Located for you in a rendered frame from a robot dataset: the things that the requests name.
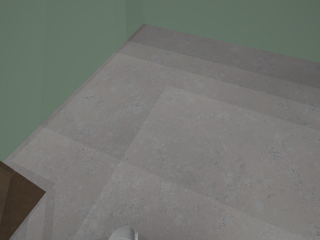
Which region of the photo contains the cupboard door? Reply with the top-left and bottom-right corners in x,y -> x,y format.
0,167 -> 12,224

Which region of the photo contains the left robot thigh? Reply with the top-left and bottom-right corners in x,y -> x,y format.
108,227 -> 139,240

